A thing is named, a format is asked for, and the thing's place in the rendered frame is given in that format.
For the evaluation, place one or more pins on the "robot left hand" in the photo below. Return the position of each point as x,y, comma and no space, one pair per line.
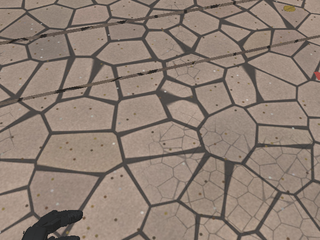
51,222

